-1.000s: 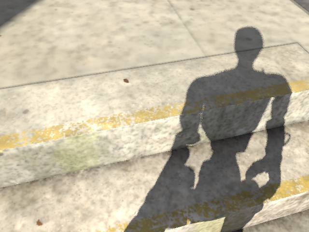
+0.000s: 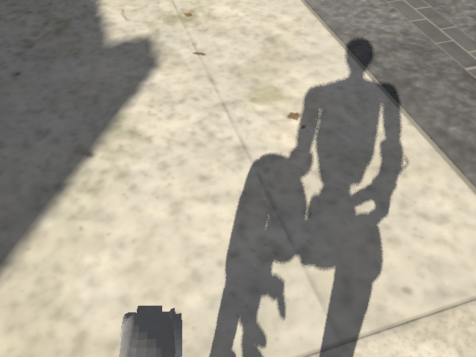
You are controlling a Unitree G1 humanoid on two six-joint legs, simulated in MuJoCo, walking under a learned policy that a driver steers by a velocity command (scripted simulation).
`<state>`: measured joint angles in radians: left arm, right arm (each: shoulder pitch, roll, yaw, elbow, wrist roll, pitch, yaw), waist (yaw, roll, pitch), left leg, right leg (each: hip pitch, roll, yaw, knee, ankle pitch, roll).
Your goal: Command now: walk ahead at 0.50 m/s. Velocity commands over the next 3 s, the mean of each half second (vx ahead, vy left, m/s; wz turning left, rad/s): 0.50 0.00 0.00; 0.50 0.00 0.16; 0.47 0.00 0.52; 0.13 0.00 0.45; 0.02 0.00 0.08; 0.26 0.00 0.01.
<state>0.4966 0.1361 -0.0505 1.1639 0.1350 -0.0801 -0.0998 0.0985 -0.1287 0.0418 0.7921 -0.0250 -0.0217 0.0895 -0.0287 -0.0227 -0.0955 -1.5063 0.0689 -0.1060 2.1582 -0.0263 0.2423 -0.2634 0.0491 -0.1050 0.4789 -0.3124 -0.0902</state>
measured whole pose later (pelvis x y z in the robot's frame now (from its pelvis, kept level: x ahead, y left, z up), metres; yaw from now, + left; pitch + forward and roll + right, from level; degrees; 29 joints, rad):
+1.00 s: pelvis +0.56 -0.01 +0.19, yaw +6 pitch +3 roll -2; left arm 0.34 0.15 0.06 1.03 0.03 -0.09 0.01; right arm 0.24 -0.18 -0.05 0.98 0.01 -0.09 0.04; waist 0.02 0.03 -0.05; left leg -0.76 0.09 -0.08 1.30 -0.19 0.09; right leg -0.20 0.03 -0.19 0.32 -0.18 -0.06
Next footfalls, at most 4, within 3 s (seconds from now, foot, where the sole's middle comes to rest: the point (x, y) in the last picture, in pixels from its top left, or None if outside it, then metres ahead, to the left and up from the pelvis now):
0.16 left None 0.25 0.14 -0.59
0.74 right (276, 303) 0.60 -0.10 -0.59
1.32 left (171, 223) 0.86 0.19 -0.59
1.76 right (203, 159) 1.13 0.10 -0.59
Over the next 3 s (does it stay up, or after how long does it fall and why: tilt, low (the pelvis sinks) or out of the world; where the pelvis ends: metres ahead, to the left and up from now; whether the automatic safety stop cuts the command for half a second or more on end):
stays up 1.09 0.21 0.20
